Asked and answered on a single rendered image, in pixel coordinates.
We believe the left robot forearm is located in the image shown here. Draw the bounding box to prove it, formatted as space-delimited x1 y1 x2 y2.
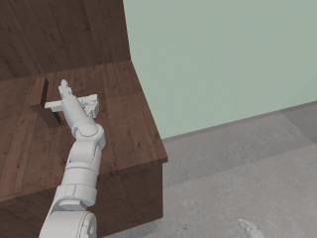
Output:
39 117 106 238

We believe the tap lever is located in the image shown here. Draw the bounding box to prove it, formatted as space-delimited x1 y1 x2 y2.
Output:
45 94 99 112

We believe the left robot hand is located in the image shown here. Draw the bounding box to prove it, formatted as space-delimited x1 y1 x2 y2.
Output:
58 79 99 130

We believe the right robot hand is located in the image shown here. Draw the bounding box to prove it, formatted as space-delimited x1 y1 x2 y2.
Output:
237 218 265 238

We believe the counter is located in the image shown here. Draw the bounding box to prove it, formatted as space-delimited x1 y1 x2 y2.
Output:
0 0 168 238

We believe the robot left upper arm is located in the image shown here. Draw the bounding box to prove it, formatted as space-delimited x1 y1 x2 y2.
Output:
41 210 97 238

